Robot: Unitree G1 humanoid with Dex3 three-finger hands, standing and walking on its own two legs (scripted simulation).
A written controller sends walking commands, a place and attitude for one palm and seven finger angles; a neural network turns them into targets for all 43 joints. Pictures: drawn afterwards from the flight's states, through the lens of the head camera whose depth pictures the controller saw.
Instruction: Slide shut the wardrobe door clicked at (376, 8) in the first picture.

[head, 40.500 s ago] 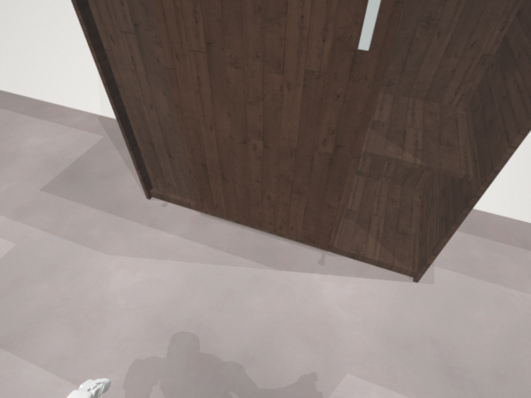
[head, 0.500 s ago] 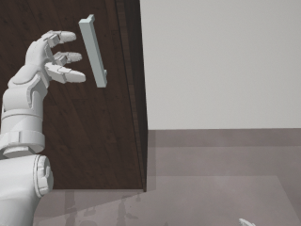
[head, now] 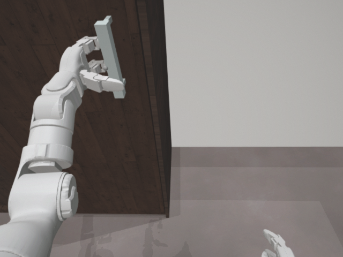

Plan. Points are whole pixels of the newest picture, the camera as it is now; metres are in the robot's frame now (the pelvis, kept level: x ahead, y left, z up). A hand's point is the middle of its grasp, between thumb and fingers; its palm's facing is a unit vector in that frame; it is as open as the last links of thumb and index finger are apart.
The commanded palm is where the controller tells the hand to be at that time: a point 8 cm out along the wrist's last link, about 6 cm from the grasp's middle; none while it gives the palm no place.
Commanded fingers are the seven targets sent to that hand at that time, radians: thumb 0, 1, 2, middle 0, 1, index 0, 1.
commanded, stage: feel for the door with the fingertips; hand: left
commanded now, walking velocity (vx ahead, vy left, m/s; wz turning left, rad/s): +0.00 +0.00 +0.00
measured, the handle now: (114, 59) +0.49 +0.15 +0.25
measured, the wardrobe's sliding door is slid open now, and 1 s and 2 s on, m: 0.00 0.00 0.00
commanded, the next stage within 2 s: slide the fingers in behind the handle in 0.30 s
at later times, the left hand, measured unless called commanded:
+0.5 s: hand (103, 67) +0.45 +0.17 +0.25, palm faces +0.05 -1.00 -0.01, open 13.8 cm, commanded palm +0.42 +0.23 +0.26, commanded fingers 0.00 -0.50 0.30 -0.30 -1.20 -0.30 -1.20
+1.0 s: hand (105, 69) +0.43 +0.16 +0.26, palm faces +0.02 -1.00 -0.02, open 14.0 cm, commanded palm +0.41 +0.21 +0.26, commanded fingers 0.00 -0.50 0.30 -0.30 -1.20 -0.30 -1.20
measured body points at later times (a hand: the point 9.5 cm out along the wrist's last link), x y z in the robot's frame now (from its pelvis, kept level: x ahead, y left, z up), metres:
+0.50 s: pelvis +0.01 +0.00 +0.00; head +0.00 -0.02 +0.45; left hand +0.44 +0.22 +0.26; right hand +0.11 -0.27 -0.11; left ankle -0.01 +0.12 -0.74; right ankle +0.00 -0.10 -0.74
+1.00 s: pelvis -0.01 +0.00 +0.00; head -0.02 -0.01 +0.45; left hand +0.43 +0.21 +0.26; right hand +0.14 -0.25 -0.10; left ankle -0.01 +0.12 -0.74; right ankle +0.00 -0.10 -0.74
